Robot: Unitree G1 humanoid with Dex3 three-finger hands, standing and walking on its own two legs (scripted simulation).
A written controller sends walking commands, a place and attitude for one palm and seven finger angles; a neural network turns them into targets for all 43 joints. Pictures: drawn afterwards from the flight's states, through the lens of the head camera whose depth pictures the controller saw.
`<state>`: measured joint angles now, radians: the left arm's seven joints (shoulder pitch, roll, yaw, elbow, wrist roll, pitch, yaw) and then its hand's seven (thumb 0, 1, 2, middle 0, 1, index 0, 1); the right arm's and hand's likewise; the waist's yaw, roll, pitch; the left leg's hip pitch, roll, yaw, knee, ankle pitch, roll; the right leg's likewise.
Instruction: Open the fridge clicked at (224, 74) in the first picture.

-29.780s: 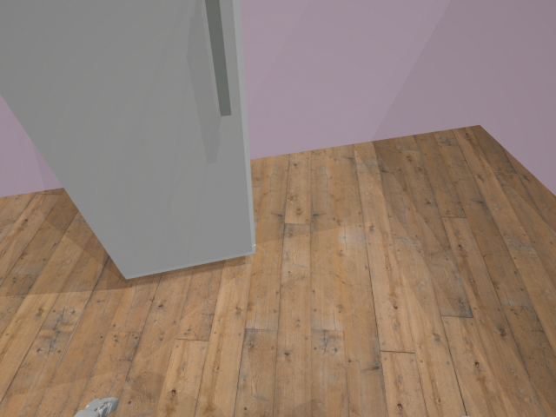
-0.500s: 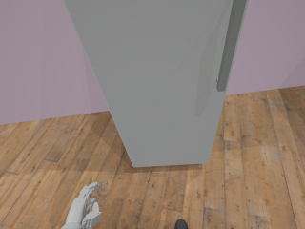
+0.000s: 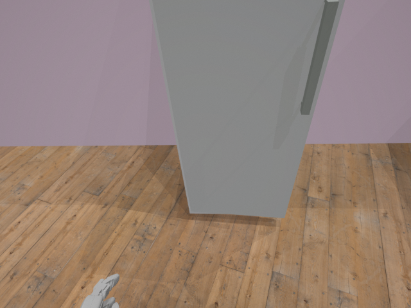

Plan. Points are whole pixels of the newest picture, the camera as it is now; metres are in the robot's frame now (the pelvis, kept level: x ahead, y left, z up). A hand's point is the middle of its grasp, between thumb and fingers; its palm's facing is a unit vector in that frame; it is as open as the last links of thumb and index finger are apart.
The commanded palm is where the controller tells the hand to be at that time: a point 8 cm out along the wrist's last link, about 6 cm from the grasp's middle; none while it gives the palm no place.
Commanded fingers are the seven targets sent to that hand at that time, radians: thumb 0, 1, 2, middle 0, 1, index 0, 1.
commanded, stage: stop stepping back and stand still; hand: right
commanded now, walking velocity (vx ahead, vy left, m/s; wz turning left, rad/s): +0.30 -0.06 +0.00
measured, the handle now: (315, 62) +0.73 -0.25 +0.17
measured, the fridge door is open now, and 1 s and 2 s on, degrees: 4 4 4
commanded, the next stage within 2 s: let the arm hang, fingers relaxed in 1.34 s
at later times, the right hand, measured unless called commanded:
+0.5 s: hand out of the picture +0.11 -0.30 +0.19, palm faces +0.51 +0.66 -0.55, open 7.4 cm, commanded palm +0.05 -0.32 +0.18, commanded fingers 0.00 -0.90 -0.90 0.20 0.30 0.20 0.30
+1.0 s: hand out of the picture +0.16 -0.30 +0.18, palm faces +0.45 +0.71 -0.54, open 7.4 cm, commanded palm +0.10 -0.34 +0.18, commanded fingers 0.00 -0.90 -0.90 0.20 0.30 0.20 0.30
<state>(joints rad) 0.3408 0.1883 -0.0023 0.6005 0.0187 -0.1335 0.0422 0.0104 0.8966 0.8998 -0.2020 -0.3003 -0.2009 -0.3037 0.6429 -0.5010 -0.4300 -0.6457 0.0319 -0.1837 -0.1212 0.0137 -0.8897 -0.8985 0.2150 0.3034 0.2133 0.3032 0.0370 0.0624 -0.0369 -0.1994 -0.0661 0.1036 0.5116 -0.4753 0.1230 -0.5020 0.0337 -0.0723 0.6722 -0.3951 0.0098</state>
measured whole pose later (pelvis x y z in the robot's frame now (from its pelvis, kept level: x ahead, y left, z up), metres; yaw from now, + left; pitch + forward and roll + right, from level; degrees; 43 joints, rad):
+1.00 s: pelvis -0.03 -0.03 +0.00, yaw -3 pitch +0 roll +0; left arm 0.20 0.19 0.00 0.62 -0.01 -0.12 0.03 0.01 0.90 0.90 -0.20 -0.30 -0.20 -0.30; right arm 0.57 -0.44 -0.47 -0.50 0.04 -0.26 -0.15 0.01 -0.89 -0.90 0.22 0.30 0.22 0.30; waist 0.01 -0.02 0.03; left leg -0.25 0.00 0.05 0.54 -0.30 0.02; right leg -0.36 -0.03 -0.03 0.73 -0.38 0.01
